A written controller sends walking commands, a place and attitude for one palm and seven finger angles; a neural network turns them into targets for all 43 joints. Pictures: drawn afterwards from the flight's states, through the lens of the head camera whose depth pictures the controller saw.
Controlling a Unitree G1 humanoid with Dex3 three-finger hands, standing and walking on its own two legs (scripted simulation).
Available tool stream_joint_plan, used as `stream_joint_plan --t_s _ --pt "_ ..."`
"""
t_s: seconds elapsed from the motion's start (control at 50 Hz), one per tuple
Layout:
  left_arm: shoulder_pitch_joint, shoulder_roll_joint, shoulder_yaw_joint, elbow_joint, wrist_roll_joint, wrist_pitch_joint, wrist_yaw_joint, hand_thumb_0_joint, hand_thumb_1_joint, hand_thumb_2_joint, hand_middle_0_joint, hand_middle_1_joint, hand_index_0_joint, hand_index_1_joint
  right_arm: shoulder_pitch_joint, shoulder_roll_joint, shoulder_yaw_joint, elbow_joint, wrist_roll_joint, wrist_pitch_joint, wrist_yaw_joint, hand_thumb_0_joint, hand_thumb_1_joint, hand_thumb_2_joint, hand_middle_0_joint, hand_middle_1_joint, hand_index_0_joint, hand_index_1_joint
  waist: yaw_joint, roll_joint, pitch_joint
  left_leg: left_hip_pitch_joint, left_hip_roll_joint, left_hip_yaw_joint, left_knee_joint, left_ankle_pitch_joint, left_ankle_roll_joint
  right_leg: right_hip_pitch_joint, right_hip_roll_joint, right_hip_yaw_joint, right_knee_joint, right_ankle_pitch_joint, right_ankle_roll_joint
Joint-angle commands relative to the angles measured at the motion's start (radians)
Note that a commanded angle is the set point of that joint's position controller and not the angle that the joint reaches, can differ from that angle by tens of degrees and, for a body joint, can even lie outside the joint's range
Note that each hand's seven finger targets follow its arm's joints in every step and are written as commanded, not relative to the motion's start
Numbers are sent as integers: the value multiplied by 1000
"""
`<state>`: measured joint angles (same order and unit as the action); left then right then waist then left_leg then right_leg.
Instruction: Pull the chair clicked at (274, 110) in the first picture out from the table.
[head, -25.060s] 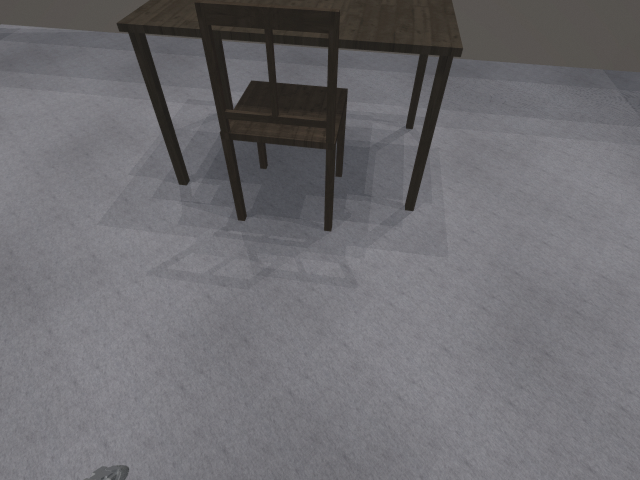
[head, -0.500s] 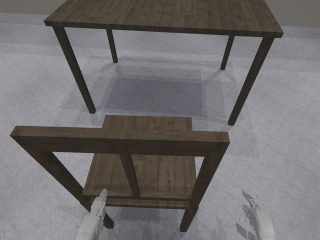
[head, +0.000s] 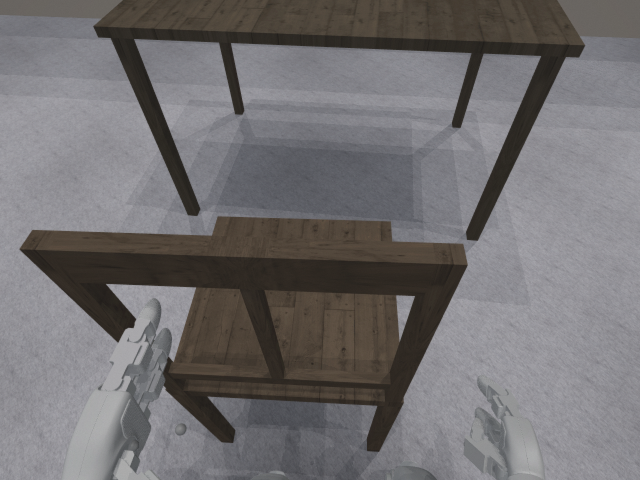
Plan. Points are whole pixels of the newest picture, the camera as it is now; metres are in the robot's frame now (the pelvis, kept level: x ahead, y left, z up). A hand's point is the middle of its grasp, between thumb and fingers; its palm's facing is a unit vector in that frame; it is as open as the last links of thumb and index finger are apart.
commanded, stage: draw the hand back to the body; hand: left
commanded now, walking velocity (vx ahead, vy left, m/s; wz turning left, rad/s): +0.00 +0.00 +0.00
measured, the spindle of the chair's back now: (267, 336) +0.31 +0.10 -0.02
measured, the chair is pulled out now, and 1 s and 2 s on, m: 0.59 0.59 0.59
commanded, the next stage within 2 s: step back with the hand held close in 1.14 s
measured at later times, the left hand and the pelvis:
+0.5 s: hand (59, 355) +0.20 +0.22 +0.18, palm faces +0.37 -0.83 -0.43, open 13.1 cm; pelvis +0.03 -0.01 +0.06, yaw +1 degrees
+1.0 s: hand (8, 293) +0.23 +0.25 +0.22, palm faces +0.45 -0.77 -0.45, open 7.6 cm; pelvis +0.03 -0.01 +0.07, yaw -1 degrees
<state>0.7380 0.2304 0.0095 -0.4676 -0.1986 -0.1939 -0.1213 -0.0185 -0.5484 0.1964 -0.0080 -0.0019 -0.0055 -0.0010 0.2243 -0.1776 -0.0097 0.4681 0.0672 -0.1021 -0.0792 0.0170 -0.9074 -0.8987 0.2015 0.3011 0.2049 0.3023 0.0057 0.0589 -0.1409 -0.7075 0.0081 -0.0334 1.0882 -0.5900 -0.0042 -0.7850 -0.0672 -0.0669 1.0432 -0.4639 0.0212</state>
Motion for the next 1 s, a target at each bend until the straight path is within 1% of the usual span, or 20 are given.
stream_joint_plan --t_s 0.0,0.04,0.06,0.08,0.14,0.16,0.22,0.24,0.34,0.42,0.56,0.62,0.68,0.72,0.74,0.78,0.82,0.9,0.92,0.98 --pt "17 86 126 -233 -53 -79 5 0 -441 252 -15 -23 -15 -23 -79 -123 -44 -153 8 -94 -18 0 -900 -900 200 300 200 300 -15 -94 -119 49 -8 -6 -231 309 10 247 32 -25 -219 184 -22" --pt "-2 100 139 -216 -56 -77 -17 0 -369 287 -25 -37 -25 -37 -83 -129 -40 -139 10 -113 -20 0 -900 -900 200 300 200 300 -17 -60 -108 78 -8 -5 -250 316 10 264 27 -23 -240 190 -23" --pt "82 272 228 -189 104 31 134 0 -332 305 -30 -45 -30 -45 -58 -121 -45 -140 -13 -79 -44 0 -900 -900 200 300 200 300 65 6 -144 124 32 4 -323 329 -2 370 0 24 -276 192 -50" --pt "86 144 135 -258 119 76 182 0 -296 322 -35 -53 -35 -53 -50 -106 -28 -161 -18 -74 -45 0 -900 -900 200 300 200 300 27 24 -79 143 23 7 -344 333 -4 375 -7 3 -296 213 -45" --pt "47 141 130 -241 150 138 257 0 -188 375 -50 -75 -50 -75 -71 -116 -22 -127 -25 -56 -53 0 -900 -900 200 300 200 300 24 -23 -28 199 33 0 -382 375 0 422 -3 -15 -336 249 -46" --pt "24 150 130 -247 155 145 270 0 -151 393 -55 -82 -55 -82 -76 -120 -18 -122 -27 -58 -55 0 -900 -900 200 300 200 300 23 -11 -13 221 34 -2 -404 374 -1 436 -4 -16 -354 251 -46" --pt "-76 208 180 -248 162 157 304 0 -43 445 -70 -105 -70 -105 -95 -130 -10 -96 -31 -73 -62 0 -900 -900 200 300 200 300 26 -13 34 272 32 -6 -458 364 2 482 -4 -13 -423 241 -47" --pt "-88 204 186 -239 166 155 309 0 -6 462 -75 -113 -75 -113 -88 -130 -8 -86 -33 -80 -63 0 -900 -900 200 300 200 300 26 -32 37 302 32 -6 -474 377 3 496 -5 -16 -432 256 -45" --pt "-149 224 236 -219 168 143 318 0 175 550 -100 -150 -100 -150 -113 -133 -4 -48 -36 -104 -53 0 -900 -900 200 300 200 300 35 15 73 384 30 -5 -555 408 -1 566 -7 -12 -498 289 -47" --pt "-156 243 296 -171 161 134 316 0 320 620 -120 -180 -120 -180 -138 -133 -12 -20 -38 -105 -43 0 -900 -900 200 300 200 300 43 -11 100 425 34 5 -594 451 0 611 0 -3 -543 345 -47" --pt "-207 271 378 -182 151 113 311 0 574 743 -155 -233 -155 -233 -150 -134 -19 7 -43 -104 -27 0 -900 -900 200 300 200 300 47 -19 80 507 42 21 -636 556 4 673 0 1 -572 464 -42" --pt "-257 309 428 -198 149 107 313 0 682 795 -170 -255 -170 -255 -157 -135 -21 18 -42 -107 -24 0 -900 -900 200 300 200 300 50 17 70 531 40 26 -645 572 3 691 1 10 -590 482 -43" --pt "-277 311 451 -184 146 99 313 0 791 848 -185 -278 -185 -278 -152 -139 -25 25 -44 -103 -21 0 -900 -900 200 300 200 300 50 -15 58 557 44 34 -653 600 7 705 -1 6 -593 517 -38" --pt "-317 339 485 -187 144 96 314 0 864 882 -195 -293 -195 -293 -161 -143 -27 35 -42 -105 -19 0 -900 -900 200 300 200 300 50 34 61 560 41 36 -657 604 4 715 -2 14 -602 521 -41" --pt "-326 339 493 -172 142 92 314 0 900 900 -200 -300 -200 -300 -158 -138 -26 39 -42 -105 -18 0 -900 -900 200 300 200 300 53 8 68 562 43 34 -662 606 5 713 -3 8 -604 519 -38" --pt "-274 280 449 -112 140 96 305 0 900 900 -200 -300 -200 -300 -162 -143 -31 41 -42 -96 -13 0 -900 -900 200 300 200 300 52 -34 81 560 47 38 -668 610 8 709 -2 2 -602 518 -35" --pt "-266 272 440 -89 138 99 298 0 900 900 -200 -300 -200 -300 -171 -147 -37 42 -39 -88 -11 0 -900 -900 200 300 200 300 49 -42 85 555 47 40 -669 598 11 711 -2 5 -613 510 -34" --pt "-280 309 458 -161 143 88 301 0 900 900 -200 -300 -200 -300 -175 -147 -38 35 -41 -88 -9 0 -900 -900 200 300 200 300 60 -14 53 573 48 38 -674 614 11 721 -3 7 -605 515 -35" --pt "-298 336 480 -183 143 88 303 0 900 900 -200 -300 -200 -300 -176 -149 -38 37 -42 -92 -11 0 -900 -900 200 300 200 300 57 22 38 576 45 37 -676 605 9 730 -6 10 -608 508 -36" --pt "-274 323 476 -179 144 89 306 0 900 900 -200 -300 -200 -300 -174 -142 -35 37 -43 -97 -13 0 -900 -900 200 300 200 300 60 -13 43 575 48 37 -675 628 8 733 -3 6 -605 531 -38"
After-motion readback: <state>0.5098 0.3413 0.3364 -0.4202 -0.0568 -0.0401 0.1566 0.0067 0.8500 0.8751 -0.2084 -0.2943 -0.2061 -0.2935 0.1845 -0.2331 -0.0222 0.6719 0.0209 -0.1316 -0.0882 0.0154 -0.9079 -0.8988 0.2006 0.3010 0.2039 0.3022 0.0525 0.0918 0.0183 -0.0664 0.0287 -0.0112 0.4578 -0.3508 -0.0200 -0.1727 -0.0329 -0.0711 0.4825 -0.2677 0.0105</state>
